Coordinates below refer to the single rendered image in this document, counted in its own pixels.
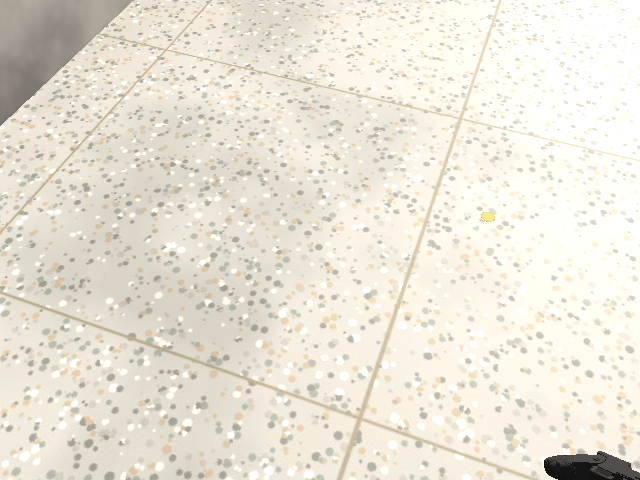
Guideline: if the right robot hand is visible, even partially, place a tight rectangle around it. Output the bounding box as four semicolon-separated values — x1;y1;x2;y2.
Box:
544;451;640;480

